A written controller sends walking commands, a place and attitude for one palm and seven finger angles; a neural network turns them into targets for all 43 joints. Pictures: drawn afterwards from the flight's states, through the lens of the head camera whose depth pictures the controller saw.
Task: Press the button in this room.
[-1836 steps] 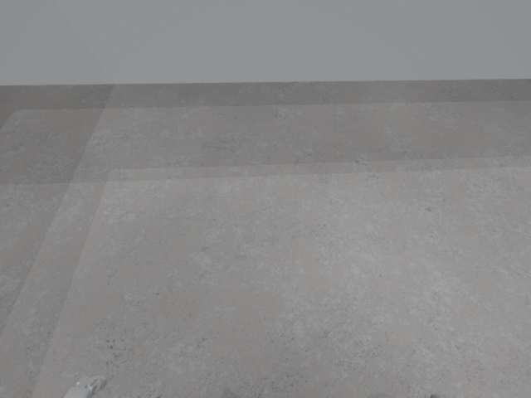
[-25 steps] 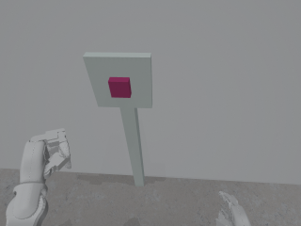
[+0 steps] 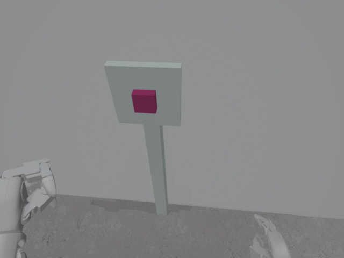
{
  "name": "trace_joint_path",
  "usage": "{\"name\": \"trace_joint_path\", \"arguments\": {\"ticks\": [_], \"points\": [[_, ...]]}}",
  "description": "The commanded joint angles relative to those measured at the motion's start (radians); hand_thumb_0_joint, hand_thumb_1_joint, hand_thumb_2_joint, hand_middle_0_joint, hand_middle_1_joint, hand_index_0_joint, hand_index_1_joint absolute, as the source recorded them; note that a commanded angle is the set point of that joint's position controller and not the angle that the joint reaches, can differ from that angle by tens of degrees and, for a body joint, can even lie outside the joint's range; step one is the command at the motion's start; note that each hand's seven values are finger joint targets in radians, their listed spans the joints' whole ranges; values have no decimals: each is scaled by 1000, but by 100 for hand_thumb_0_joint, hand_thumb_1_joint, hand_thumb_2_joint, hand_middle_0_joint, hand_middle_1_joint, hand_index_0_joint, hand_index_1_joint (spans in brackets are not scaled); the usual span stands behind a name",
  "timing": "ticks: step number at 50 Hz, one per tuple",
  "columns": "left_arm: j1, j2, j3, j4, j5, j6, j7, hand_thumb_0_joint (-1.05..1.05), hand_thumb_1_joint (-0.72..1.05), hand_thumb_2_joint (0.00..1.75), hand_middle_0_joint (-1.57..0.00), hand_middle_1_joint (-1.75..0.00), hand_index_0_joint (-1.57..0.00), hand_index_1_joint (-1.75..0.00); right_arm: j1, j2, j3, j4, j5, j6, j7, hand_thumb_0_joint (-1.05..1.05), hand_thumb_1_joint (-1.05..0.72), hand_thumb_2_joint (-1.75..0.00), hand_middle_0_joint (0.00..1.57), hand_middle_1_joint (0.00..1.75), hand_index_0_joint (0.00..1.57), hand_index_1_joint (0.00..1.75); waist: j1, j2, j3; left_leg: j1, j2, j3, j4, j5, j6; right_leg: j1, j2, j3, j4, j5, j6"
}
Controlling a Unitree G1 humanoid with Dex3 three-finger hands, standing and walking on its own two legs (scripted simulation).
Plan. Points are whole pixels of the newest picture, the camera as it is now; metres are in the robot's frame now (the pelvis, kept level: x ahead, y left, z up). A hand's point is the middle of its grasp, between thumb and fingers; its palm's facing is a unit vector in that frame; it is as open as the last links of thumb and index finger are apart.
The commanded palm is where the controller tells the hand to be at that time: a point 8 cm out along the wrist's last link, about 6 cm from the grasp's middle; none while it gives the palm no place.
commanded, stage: draw the hand back to the body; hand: left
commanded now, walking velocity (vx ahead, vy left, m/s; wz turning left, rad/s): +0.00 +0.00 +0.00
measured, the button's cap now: (145, 100) +0.51 +0.16 +0.11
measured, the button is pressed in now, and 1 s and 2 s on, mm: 0 0 0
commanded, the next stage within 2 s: step back with the hand held close in 0.06 s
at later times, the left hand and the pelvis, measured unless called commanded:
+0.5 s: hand (60, 194) +0.18 +0.23 +0.14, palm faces +0.26 -0.84 -0.47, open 3.1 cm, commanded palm +0.12 +0.28 +0.17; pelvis -0.02 +0.00 +0.00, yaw -2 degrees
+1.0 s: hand (15, 233) +0.10 +0.25 +0.16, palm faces +0.36 -0.83 -0.43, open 3.1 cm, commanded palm +0.04 +0.30 +0.17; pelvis -0.09 +0.02 -0.02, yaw +0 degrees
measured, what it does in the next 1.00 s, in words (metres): shifts its weight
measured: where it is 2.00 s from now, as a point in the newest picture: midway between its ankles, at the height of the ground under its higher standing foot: outside the picture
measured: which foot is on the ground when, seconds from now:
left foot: down 0.00-1.00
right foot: down 0.00-1.00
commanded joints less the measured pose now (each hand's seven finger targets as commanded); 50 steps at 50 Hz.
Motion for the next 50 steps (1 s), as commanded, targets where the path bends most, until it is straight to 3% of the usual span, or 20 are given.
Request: {"name": "trace_joint_path", "arguments": {"ticks": [1,3,7,8,9,10,11,12,15,21,24,26,31,34,38,40,43,45,48,50], "points": [[-102,175,112,-250,-5,-66,26,0,90,90,-130,-150,-130,-150,-133,-105,-43,-163,-5,-59,-11,0,-90,-90,20,30,20,30,-14,22,-71,53,59,-86,-66,176,-40,-61,-15,44,-59,134,-20],[-101,172,109,-263,-3,-66,28,0,90,90,-130,-150,-130,-150,-135,-104,-39,-161,-5,-65,-8,0,-90,-90,20,30,20,30,-13,58,-64,52,60,-92,-70,177,-46,-61,-13,43,-59,130,-23],[-62,165,114,-218,-11,-62,26,0,90,90,-130,-150,-130,-150,-139,-99,-39,-156,-6,-67,-11,0,-90,-90,20,30,20,30,-12,-4,-25,42,59,-82,-71,161,-41,-76,-12,43,-73,126,-20],[-65,158,107,-218,-10,-62,24,0,90,90,-130,-150,-130,-150,-141,-100,-40,-156,-5,-65,-9,0,-90,-90,20,30,20,30,-13,7,-15,38,59,-82,-74,150,-41,-81,-11,45,-78,114,-21],[-89,169,118,-160,-8,-56,25,0,90,90,-130,-150,-130,-150,-137,-105,-42,-142,-6,-62,-11,0,-90,-90,20,30,20,30,-19,-33,9,30,60,-83,-82,133,-40,-91,-8,43,-89,96,-21],[-196,304,256,-264,-5,-94,27,0,90,90,-130,-150,-130,-150,-135,-131,-53,-188,3,-37,-7,0,-90,-90,20,30,20,30,-51,-33,63,-47,79,-105,-52,56,-5,-188,-59,156,-139,100,-9],[-94,223,200,-170,-8,-98,17,0,90,90,-130,-150,-130,-150,-123,-114,-51,-169,-2,-23,-8,0,-90,-90,20,30,20,30,-58,-66,53,-38,73,-113,-33,48,-3,-206,-81,157,-150,75,-12],[-57,191,163,-158,-1,-100,12,0,90,90,-130,-150,-130,-150,-128,-114,-52,-173,-5,-12,-4,0,-90,-90,20,30,20,30,-59,-59,49,-26,74,-105,-27,71,-3,-219,-87,159,-154,87,-10],[-8,172,138,-174,3,-114,8,0,90,90,-130,-150,-130,-150,-122,-122,-61,-184,-4,9,2,0,-90,-90,20,30,20,30,-63,-33,-25,-20,85,-99,-29,145,-6,-190,-88,133,-110,157,0],[74,237,202,-283,-2,-133,23,0,90,90,-130,-150,-130,-150,-109,-123,-81,-225,8,37,-2,0,-90,-90,20,30,20,30,-60,-55,-191,-32,111,-96,-7,333,-4,-93,-78,88,15,335,19],[95,279,247,-326,-5,-145,32,0,90,90,-130,-150,-130,-150,-109,-127,-88,-234,10,39,-7,0,-90,-90,20,30,20,30,-58,-18,-218,-52,122,-107,-4,359,-3,-95,-68,88,57,337,20],[121,264,244,-322,-4,-149,35,0,90,90,-130,-150,-130,-150,-105,-122,-89,-239,12,38,-9,0,-90,-90,20,30,20,30,-58,-1,-210,-91,137,-117,-13,355,0,-91,-59,84,91,311,20],[136,233,225,-290,1,-154,35,0,90,90,-130,-150,-130,-150,-95,-132,-94,-234,10,29,-8,0,-90,-90,20,30,20,30,-65,16,-150,-212,169,-156,-53,232,12,-98,-44,89,143,208,18],[119,232,232,-282,10,-162,36,0,90,90,-130,-150,-130,-150,-99,-142,-96,-232,4,14,-13,0,-90,-90,20,30,20,30,-64,21,-117,-346,185,-179,-95,27,32,-55,-35,104,178,144,17],[80,223,221,-290,26,-175,40,0,90,90,-130,-150,-130,-150,-83,-140,-93,-237,5,-2,-13,0,-90,-90,20,30,20,30,-78,-37,-60,-478,171,-197,-94,-263,42,-63,-56,155,157,35,5],[55,227,220,-319,33,-186,44,0,90,90,-130,-150,-130,-150,-74,-138,-93,-234,-1,-9,-15,0,-90,-90,20,30,20,30,-84,-59,-53,-460,145,-191,-50,-314,34,-122,-81,194,92,-67,-10],[30,231,211,-347,38,-203,56,0,90,90,-130,-150,-130,-150,-61,-132,-92,-223,-7,-22,-13,0,-90,-90,20,30,20,30,-92,-77,-48,-337,106,-170,58,-292,9,-292,-128,242,-16,-238,-42],[26,236,211,-361,34,-211,67,0,90,90,-130,-150,-130,-150,-53,-128,-87,-208,-12,-27,-15,0,-90,-90,20,30,20,30,-97,-74,-59,-259,97,-173,88,-232,-3,-361,-142,229,-34,-228,-52],[50,238,222,-345,35,-218,75,0,90,90,-130,-150,-130,-150,-58,-130,-84,-204,-14,-37,-20,0,-90,-90,20,30,20,30,-95,-8,-69,-300,138,-224,-32,-235,8,-294,-74,151,48,-147,-18],[55,231,236,-342,46,-222,70,0,90,90,-130,-150,-130,-150,-78,-145,-83,-210,-13,-45,-25,0,-90,-90,20,30,20,30,-84,129,-76,-533,255,-351,-246,-410,51,-58,23,69,301,-51,19]]}}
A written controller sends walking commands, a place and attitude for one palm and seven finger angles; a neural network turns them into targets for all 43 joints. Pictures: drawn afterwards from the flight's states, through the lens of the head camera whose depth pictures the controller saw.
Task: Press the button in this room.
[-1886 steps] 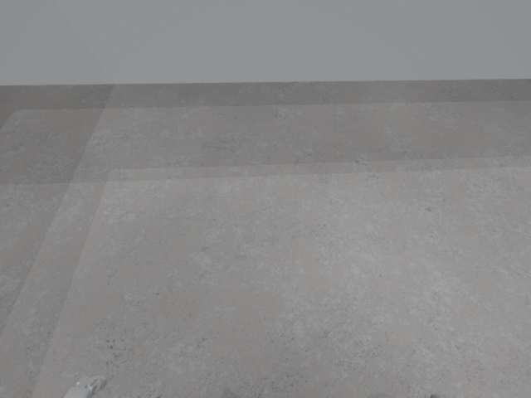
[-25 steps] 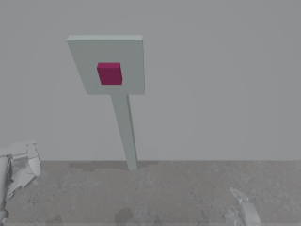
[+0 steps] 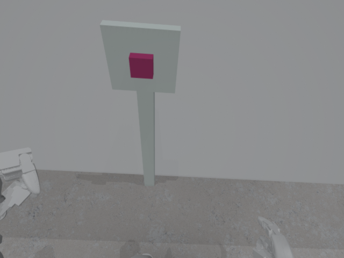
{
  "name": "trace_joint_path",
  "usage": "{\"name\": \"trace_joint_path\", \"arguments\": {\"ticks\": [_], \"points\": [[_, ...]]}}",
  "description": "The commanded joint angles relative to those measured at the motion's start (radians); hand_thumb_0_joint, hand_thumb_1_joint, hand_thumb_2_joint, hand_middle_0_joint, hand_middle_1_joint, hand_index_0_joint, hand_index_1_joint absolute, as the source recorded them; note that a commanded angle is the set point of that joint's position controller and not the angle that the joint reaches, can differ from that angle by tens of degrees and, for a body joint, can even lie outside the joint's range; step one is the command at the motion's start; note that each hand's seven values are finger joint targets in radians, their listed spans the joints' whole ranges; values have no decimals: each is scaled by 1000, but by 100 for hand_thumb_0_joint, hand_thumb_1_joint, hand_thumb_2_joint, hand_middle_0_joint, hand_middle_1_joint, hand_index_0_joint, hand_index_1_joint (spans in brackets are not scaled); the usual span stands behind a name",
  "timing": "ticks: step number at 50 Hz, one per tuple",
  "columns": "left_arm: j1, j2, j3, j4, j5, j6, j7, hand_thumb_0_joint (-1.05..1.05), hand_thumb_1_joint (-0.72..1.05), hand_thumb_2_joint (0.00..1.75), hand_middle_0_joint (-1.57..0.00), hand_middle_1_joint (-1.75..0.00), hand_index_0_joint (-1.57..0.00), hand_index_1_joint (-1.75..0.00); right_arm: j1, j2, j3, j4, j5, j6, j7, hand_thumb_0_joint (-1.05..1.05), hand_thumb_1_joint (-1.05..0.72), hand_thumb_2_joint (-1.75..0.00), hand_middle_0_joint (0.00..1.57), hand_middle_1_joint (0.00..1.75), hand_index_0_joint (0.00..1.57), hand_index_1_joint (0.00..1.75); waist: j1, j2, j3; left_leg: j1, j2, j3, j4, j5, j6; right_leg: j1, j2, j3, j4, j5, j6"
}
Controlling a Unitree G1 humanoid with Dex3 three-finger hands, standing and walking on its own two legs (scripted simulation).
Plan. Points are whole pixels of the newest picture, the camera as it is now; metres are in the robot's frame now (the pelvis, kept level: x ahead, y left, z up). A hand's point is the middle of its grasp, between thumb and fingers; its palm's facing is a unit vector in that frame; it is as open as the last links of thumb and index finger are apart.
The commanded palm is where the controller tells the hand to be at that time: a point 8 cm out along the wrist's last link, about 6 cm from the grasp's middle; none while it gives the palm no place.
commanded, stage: step back with the hand held close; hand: left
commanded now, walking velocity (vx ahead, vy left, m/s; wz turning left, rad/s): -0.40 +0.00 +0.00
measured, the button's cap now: (141, 65) +0.60 +0.14 +0.13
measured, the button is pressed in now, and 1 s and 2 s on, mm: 0 0 0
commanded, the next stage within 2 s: stop stepping back and stand still in 0.34 s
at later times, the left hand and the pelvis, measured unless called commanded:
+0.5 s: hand out of the picture +0.08 +0.20 +0.19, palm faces +0.20 -0.82 -0.54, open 3.1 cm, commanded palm +0.02 +0.25 +0.19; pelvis -0.12 -0.02 -0.01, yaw -1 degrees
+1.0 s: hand out of the picture +0.02 +0.22 +0.20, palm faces +0.26 -0.80 -0.54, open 3.1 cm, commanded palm -0.02 +0.28 +0.19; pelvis -0.16 +0.00 +0.01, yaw -3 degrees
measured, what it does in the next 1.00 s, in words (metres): walks backwards: right foot, then left foot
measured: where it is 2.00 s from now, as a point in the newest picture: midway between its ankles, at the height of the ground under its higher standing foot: outside the picture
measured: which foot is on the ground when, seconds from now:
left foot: down 0.00-0.50, up 0.52-0.64, down 0.66-0.98, up 1.00-1.00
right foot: down 0.00-0.00, up 0.02-0.28, down 0.30-0.74, up 0.76-0.96, down 0.98-1.00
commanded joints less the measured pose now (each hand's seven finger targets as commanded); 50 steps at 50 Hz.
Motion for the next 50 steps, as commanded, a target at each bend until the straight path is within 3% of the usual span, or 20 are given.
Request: {"name": "trace_joint_path", "arguments": {"ticks": [1,4,9,13,15,17,19,22,24,26,30,33,35,37,39,41,46,48,49,50], "points": [[-25,166,157,-188,9,-69,22,0,90,90,-130,-150,-130,-150,-117,-144,-63,-164,-10,-70,-15,0,-90,-90,20,30,20,30,0,220,-101,-306,293,-400,-471,-556,55,327,40,68,257,-115,6],[-28,187,178,-182,9,-74,16,0,90,90,-130,-150,-130,-150,-106,-130,-72,-156,-19,-82,-8,0,-90,-90,20,30,20,30,0,138,-108,-276,324,-413,-470,-489,81,279,53,93,375,-197,1],[39,147,117,-198,-31,-75,3,0,90,90,-130,-150,-130,-150,-102,-114,-68,-112,-23,-113,16,0,-90,-90,20,30,20,30,-1,145,-145,57,250,-311,-436,-260,10,133,54,37,54,-335,-19],[-18,179,104,-256,-44,-108,-13,0,90,90,-130,-150,-130,-150,-87,-104,-60,-52,-23,-100,33,0,-90,-90,20,30,20,30,9,137,-278,404,185,-181,-242,310,-98,81,6,67,-274,-102,-32],[-35,222,139,-287,-47,-127,-12,0,90,90,-130,-150,-130,-150,-93,-102,-56,-50,-23,-91,32,0,-90,-90,20,30,20,30,3,114,-346,529,144,-114,-136,458,-69,27,-29,71,-223,99,-14],[-24,261,195,-304,-54,-130,-12,0,90,90,-130,-150,-130,-150,-131,-113,-61,-77,-22,-93,26,0,-90,-90,20,30,20,30,13,162,-410,548,159,-121,-191,529,-53,54,21,22,-124,56,14],[32,285,233,-325,-77,-119,-15,0,90,90,-130,-150,-130,-150,-113,-109,-73,-101,0,-92,30,0,-90,-90,20,30,20,30,14,76,-484,645,176,-131,-131,647,-23,35,35,28,-75,62,55],[145,282,278,-249,-104,-105,-28,0,90,90,-130,-150,-130,-150,-175,-99,-60,-153,13,-70,26,0,-90,-90,20,30,20,30,15,48,-342,461,134,-100,-120,120,-50,-25,-36,41,-179,-63,15],[155,287,281,-224,-116,-78,-16,0,90,90,-130,-150,-130,-150,-163,-99,-65,-138,17,-50,16,0,-90,-90,20,30,20,30,-10,-86,-193,440,30,-52,156,-99,-117,-302,-197,179,-353,-442,-77],[74,219,206,-157,-86,-30,-7,0,90,90,-130,-150,-130,-150,-167,-97,-74,-105,8,-32,7,0,-90,-90,20,30,20,30,-27,-128,23,241,41,-132,425,-130,-124,-411,-336,307,-399,-541,-197],[-171,143,73,37,-22,24,7,0,90,90,-130,-150,-130,-150,-159,-96,-47,-73,3,-53,-27,0,-90,-90,20,30,20,30,-41,-82,240,117,90,-90,168,-146,-86,-303,-221,134,-324,-377,-111],[-278,121,19,36,0,6,12,0,90,90,-130,-150,-130,-150,-103,-129,-49,-66,8,-97,-40,0,-90,-90,20,30,20,30,-29,22,202,153,82,-130,-161,-66,-44,-98,-109,90,-146,-161,-49],[-276,179,54,-115,9,-23,17,0,90,90,-130,-150,-130,-150,-95,-144,-54,-103,5,-127,-40,0,-90,-90,20,30,20,30,1,91,30,262,161,-223,-163,239,2,4,-48,57,-19,64,-5],[-233,205,78,-327,-17,-48,3,0,90,90,-130,-150,-130,-150,-61,-93,-44,-103,-6,-157,-14,0,-90,-90,20,30,20,30,-19,276,-166,414,221,-425,-318,281,-13,-15,16,39,203,-255,0],[-147,229,101,-413,-18,-61,9,0,90,90,-130,-150,-130,-150,-70,-101,-55,-100,-13,-189,8,0,-90,-90,20,30,20,30,0,204,-236,383,276,-475,-390,8,2,1,10,94,334,-362,-3],[30,201,129,-385,-28,-46,16,0,90,90,-130,-150,-130,-150,-83,-87,-50,-113,-11,-192,30,0,-90,-90,20,30,20,30,8,196,-239,301,255,-364,-414,-178,26,61,-9,72,276,-297,-6],[196,168,168,-172,-48,7,21,0,90,90,-130,-150,-130,-150,-97,-86,-46,-118,-15,-113,22,0,-90,-90,20,30,20,30,-8,266,-142,-6,157,-152,-440,-461,-83,326,67,-124,-34,-310,-39],[141,157,152,-91,-41,35,19,0,90,90,-130,-150,-130,-150,-112,-80,-50,-119,-10,-71,6,0,-90,-90,20,30,20,30,-7,86,-54,-138,79,-72,-206,-458,-94,335,-16,-14,-198,-333,-78],[116,171,163,-59,-44,45,16,0,90,90,-130,-150,-130,-150,-102,-72,-56,-113,-6,-50,3,0,-90,-90,20,30,20,30,-10,-175,-41,-112,25,-24,153,-324,-95,169,-221,286,-356,-492,-150],[40,171,140,-73,-55,50,15,0,90,90,-130,-150,-130,-150,-106,-87,-51,-97,-10,-40,0,0,-90,-90,20,30,20,30,-1,-280,23,-214,15,-39,376,-257,-94,95,-387,469,-454,-485,-214]]}}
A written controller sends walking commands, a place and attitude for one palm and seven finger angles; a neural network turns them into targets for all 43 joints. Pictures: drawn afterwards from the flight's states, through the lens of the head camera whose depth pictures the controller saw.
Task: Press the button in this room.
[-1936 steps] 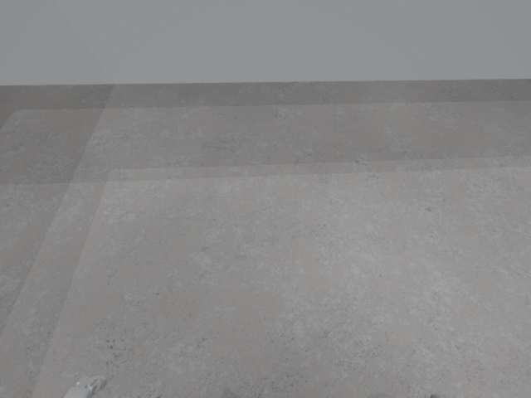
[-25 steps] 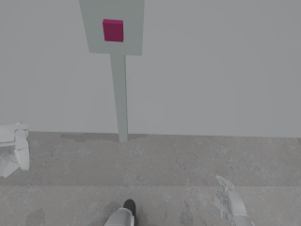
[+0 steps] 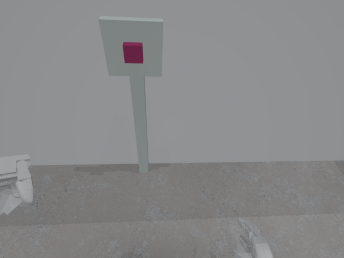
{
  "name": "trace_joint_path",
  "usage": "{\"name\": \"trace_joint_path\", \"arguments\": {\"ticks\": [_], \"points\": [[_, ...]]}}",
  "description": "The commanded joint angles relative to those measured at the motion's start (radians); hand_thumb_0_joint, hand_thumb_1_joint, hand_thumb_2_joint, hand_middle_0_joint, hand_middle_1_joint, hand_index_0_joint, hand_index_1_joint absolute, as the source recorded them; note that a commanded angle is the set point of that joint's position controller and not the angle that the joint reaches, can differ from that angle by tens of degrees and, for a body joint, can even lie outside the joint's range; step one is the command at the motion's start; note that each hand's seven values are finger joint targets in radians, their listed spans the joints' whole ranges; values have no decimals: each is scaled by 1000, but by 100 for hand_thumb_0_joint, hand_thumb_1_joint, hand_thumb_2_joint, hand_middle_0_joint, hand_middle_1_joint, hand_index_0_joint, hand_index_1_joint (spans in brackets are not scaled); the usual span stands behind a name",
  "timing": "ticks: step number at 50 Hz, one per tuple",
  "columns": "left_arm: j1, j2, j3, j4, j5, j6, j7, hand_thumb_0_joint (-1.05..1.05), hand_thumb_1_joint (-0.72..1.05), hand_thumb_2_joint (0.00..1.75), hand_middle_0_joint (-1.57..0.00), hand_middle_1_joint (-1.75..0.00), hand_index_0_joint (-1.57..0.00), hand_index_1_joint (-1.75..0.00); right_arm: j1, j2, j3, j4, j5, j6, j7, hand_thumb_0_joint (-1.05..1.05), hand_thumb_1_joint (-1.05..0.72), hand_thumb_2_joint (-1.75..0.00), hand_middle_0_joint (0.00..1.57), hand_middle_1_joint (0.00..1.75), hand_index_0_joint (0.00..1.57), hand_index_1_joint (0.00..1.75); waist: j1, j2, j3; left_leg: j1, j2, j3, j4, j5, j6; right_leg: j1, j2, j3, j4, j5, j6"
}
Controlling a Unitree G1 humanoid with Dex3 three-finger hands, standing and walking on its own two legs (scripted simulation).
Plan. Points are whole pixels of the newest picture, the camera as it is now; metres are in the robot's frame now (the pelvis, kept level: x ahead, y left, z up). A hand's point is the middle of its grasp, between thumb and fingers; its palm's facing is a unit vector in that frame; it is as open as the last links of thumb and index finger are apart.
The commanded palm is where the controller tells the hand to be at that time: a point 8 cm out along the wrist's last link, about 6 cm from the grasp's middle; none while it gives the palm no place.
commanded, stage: stop stepping back and stand still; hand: left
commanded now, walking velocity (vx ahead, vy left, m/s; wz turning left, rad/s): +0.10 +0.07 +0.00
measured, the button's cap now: (133, 52) +0.75 +0.17 +0.11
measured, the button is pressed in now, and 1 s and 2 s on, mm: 0 0 0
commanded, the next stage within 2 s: let the arm hang, fingers relaxed in 0.44 s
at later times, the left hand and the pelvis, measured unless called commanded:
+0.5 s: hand (13, 185) +0.19 +0.26 +0.17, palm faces +0.35 -0.78 -0.52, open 3.1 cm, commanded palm +0.13 +0.31 +0.18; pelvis +0.01 +0.02 +0.00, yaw +2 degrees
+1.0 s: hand out of the picture -0.04 +0.24 -0.18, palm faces +0.10 -0.97 -0.21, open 4.3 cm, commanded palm none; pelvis +0.00 +0.05 +0.00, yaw +5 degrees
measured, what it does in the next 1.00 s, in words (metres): steps on the spot: left foot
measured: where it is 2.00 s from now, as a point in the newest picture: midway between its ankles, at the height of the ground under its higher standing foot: outside the picture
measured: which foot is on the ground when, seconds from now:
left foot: up 0.00-0.24, down 0.26-1.00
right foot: down 0.00-1.00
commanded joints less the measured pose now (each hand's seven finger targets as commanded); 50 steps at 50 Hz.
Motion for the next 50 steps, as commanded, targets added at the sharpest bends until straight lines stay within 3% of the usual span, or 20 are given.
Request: {"name": "trace_joint_path", "arguments": {"ticks": [1,3,7,10,11,13,14,17,19,21,24,26,27,30,32,34,36,39,43,50], "points": [[-155,72,96,-18,-27,-1,25,0,90,90,-130,-150,-130,-150,-117,-203,-91,-83,-12,10,-27,0,-90,-90,20,30,20,30,12,-183,93,-248,6,-35,566,-144,-17,-77,-386,412,-345,7,-153],[-178,25,51,66,-5,-10,21,0,90,90,-130,-150,-130,-150,-91,-185,-84,-74,8,-21,-24,0,-90,-90,20,30,20,30,-8,-185,3,-229,29,-50,531,-81,-13,17,-318,307,-234,116,-113],[-293,-10,-44,10,27,-22,28,0,90,90,-130,-150,-130,-150,-154,-191,-77,-80,5,-47,-48,0,-90,-90,20,30,20,30,27,-96,114,-17,29,46,208,-60,20,-121,-264,188,-231,97,-90],[-351,29,-30,-122,32,-42,45,0,90,90,-130,-150,-130,-150,-138,-201,-85,-77,-3,-78,-56,0,-90,-90,20,30,20,30,33,-60,78,167,10,63,16,-8,32,-125,-240,155,-164,99,-63],[-335,33,-20,-160,30,-48,46,0,90,90,-130,-150,-130,-150,-126,-210,-92,-86,-3,-83,-55,0,-90,-90,20,30,20,30,32,26,66,229,27,22,-43,8,39,-133,-208,142,-89,139,-38],[-303,64,30,-228,30,-66,49,0,90,90,-130,-150,-130,-150,-106,-235,-101,-108,2,-84,-49,0,-90,-90,20,30,20,30,37,286,1,335,169,-200,-99,204,99,-193,-78,56,136,179,44],[-269,87,54,-217,31,-72,50,0,90,90,-130,-150,-130,-150,-91,-231,-100,-113,5,-87,-42,0,-90,-90,20,30,20,30,42,316,-31,360,243,-301,-131,303,128,-222,-43,32,223,76,63],[-144,65,95,-132,16,-67,38,0,90,90,-130,-150,-130,-150,-97,-190,-89,-102,5,-85,-24,0,-90,-90,20,30,20,30,40,261,-17,197,230,-235,-174,248,128,-97,-48,49,181,-40,57],[-65,48,107,-93,10,-67,33,0,90,90,-130,-150,-130,-150,-89,-197,-92,-109,21,-81,-14,0,-90,-90,20,30,20,30,39,185,-46,177,162,-109,-75,282,72,-2,-43,31,-13,177,60],[-21,34,94,-69,4,-72,23,0,90,90,-130,-150,-130,-150,-93,-192,-95,-119,25,-66,-7,0,-90,-90,20,30,20,30,18,67,-66,113,92,-42,-3,198,29,63,-97,118,-66,375,43],[-7,20,84,-39,-18,-57,18,0,90,90,-130,-150,-130,-150,-99,-197,-106,-119,26,-45,-1,0,-90,-90,20,30,20,30,10,-100,-39,101,34,-14,85,59,0,-16,-195,257,-127,374,-11],[-36,17,66,-28,-13,-51,21,0,90,90,-130,-150,-130,-150,-109,-183,-92,-115,26,-40,-7,0,-90,-90,20,30,20,30,9,-105,-33,119,30,-12,50,55,5,-13,-201,233,-116,443,-7],[-249,-50,-293,740,111,108,-114,0,90,90,-130,-150,-130,-150,-152,-358,-137,127,10,-81,80,0,-90,-90,20,30,20,30,-24,-12,-13,68,91,-63,223,230,9,-138,-269,119,89,658,-24],[-253,-144,-315,797,83,197,-134,0,90,90,-119,-138,-119,-138,-66,-289,-122,109,9,1,57,0,-90,-90,20,30,20,30,8,13,-73,101,136,-115,95,295,55,-134,-146,64,148,355,25],[-306,-129,-322,905,85,197,-135,0,90,90,-112,-130,-112,-130,-95,-293,-100,97,-3,29,48,0,-90,-90,20,30,20,30,32,-135,-44,33,138,-154,63,300,83,-60,-119,70,118,351,31],[-377,-105,-328,1034,86,197,-133,0,90,90,-104,-122,-104,-122,-89,-280,-98,119,-9,47,45,0,-90,-90,20,30,20,30,17,-244,-43,90,88,-106,98,297,53,-82,-169,103,76,455,-1],[-413,-128,-344,1169,77,208,-127,0,90,90,-97,-114,-97,-114,-67,-261,-89,166,-18,67,40,0,-90,-90,20,30,20,30,8,-149,-45,150,80,-100,62,333,48,-87,-165,100,76,417,-2],[-401,-134,-365,1347,66,221,-116,0,90,90,-86,-102,-86,-102,-74,-249,-73,226,-18,83,39,0,-90,-90,20,30,20,30,32,147,-21,111,101,-145,-54,265,61,-11,-123,81,55,212,25],[-375,-162,-373,1537,59,220,-117,0,90,90,-71,-86,-71,-86,-58,-204,-71,299,-13,97,30,0,-90,-90,20,30,20,30,34,259,9,111,89,-132,-123,35,44,8,-123,82,-26,153,9],[-368,-187,-389,1707,63,216,-121,0,90,90,-46,-58,-46,-58,20,-201,-87,392,-6,109,19,0,-90,-90,20,30,20,30,21,85,75,138,104,-156,-200,-128,43,-28,-126,70,-104,115,4]]}}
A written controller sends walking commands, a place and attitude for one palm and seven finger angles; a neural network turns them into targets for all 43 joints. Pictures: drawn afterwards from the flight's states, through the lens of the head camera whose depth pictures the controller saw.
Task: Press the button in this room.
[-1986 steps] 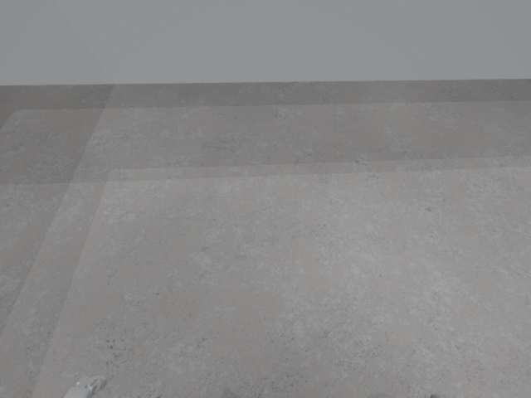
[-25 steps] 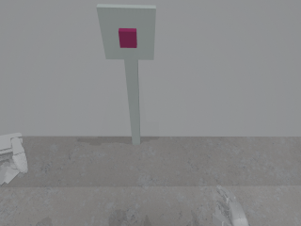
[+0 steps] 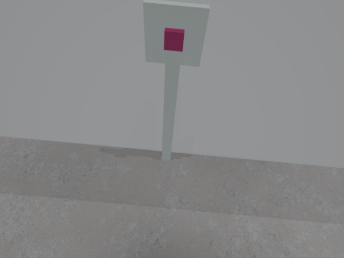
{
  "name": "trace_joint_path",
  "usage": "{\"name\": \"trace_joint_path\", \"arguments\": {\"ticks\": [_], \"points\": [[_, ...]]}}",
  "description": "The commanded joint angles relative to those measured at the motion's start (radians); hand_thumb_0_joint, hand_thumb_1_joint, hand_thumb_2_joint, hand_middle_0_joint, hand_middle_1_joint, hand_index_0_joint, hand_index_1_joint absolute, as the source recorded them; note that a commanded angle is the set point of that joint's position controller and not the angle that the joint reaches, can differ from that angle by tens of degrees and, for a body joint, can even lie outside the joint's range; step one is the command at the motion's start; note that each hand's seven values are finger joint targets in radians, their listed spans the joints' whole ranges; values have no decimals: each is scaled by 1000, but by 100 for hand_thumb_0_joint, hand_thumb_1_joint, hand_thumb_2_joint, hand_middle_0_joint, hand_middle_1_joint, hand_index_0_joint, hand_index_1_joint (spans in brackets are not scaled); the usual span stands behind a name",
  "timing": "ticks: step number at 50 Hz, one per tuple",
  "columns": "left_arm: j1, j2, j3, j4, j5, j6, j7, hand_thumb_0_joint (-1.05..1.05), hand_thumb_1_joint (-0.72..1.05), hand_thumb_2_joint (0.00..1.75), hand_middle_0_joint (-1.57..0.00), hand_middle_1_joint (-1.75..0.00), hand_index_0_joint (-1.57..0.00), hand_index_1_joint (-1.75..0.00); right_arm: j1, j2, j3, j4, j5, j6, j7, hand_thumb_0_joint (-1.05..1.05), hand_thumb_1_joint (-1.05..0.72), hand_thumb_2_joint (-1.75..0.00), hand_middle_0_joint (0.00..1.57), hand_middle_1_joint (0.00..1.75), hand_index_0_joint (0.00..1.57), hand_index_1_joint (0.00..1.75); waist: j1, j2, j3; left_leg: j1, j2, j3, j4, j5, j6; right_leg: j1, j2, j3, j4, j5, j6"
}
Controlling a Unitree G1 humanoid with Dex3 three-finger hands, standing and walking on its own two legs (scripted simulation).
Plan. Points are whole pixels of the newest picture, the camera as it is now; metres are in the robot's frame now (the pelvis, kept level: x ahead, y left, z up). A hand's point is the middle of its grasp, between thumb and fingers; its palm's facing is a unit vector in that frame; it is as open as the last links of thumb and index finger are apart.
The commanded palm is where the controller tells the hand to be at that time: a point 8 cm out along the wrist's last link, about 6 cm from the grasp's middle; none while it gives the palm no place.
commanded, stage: let the arm hang, fingers relaxed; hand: left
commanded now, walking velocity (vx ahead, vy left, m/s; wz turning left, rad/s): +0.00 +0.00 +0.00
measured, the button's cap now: (174, 39) +0.77 +0.06 +0.12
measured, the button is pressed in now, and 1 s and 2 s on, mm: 0 0 0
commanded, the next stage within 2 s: stand and wait in 0.64 s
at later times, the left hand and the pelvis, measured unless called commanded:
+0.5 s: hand out of the picture -0.01 +0.15 -0.17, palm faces -0.01 -0.99 -0.17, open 7.3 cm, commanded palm none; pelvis +0.00 -0.01 +0.00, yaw -2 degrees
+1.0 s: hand out of the picture +0.00 +0.13 -0.17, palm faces +0.02 -0.98 -0.18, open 7.4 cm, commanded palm none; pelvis +0.02 -0.03 +0.00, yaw -2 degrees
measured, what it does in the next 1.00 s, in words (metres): stands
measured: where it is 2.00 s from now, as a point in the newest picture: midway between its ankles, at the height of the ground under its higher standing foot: outside the picture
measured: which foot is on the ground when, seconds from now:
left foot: down 0.00-1.00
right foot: down 0.00-1.00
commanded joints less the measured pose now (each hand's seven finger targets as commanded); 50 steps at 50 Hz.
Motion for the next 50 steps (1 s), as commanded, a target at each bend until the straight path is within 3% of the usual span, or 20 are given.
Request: {"name": "trace_joint_path", "arguments": {"ticks": [1,7,14,19,26,38,44,50], "points": [[25,71,8,14,-5,-32,5,0,90,90,-42,-54,-42,-54,15,-125,-40,-22,1,-26,-7,0,-90,-90,20,30,20,30,-22,58,-22,57,109,-147,-202,-176,11,-45,-60,81,-115,-51,-59],[44,51,0,82,-7,-35,14,0,90,90,-20,-30,-20,-30,61,-98,-40,47,1,-23,-8,0,-90,-90,20,30,20,30,-26,-13,28,78,104,-124,-211,-177,8,-99,-65,92,-137,-105,-56],[67,30,4,113,-5,-31,22,0,90,90,-20,-30,-20,-30,88,-66,-38,89,-1,-20,-9,0,-90,-90,20,30,20,30,-19,10,55,55,97,-117,-223,-205,7,-118,-57,99,-129,-145,-53],[58,16,6,117,-8,-36,26,0,90,90,-20,-30,-20,-30,108,-29,-34,107,-1,-23,-9,0,-90,-90,20,30,20,30,-21,4,58,66,84,-84,-187,-128,2,-125,-70,112,-143,-134,-57],[43,-8,14,115,-10,-38,28,0,90,90,-20,-30,-20,-30,127,0,-31,125,-3,-28,-15,0,-90,-90,20,30,20,30,-21,48,56,56,86,-77,-178,-93,-2,-106,-68,105,-128,-89,-60],[30,-26,15,119,-14,-47,31,0,90,90,-20,-30,-20,-30,132,8,-30,134,1,-36,-22,0,-90,-90,20,30,20,30,-26,25,23,108,94,-63,-136,56,-6,-62,-73,103,-129,24,-59],[35,-25,14,122,-13,-44,32,0,90,90,-20,-30,-20,-30,118,2,-30,132,2,-31,-23,0,-90,-90,20,30,20,30,-26,33,41,109,97,-62,-138,36,-7,-67,-70,101,-139,7,-59],[36,-22,13,125,-13,-49,31,0,90,90,-20,-30,-20,-30,95,-6,-28,135,3,-35,-23,0,-90,-90,20,30,20,30,-25,4,28,136,100,-59,-132,87,-6,-56,-75,104,-142,55,-56]]}}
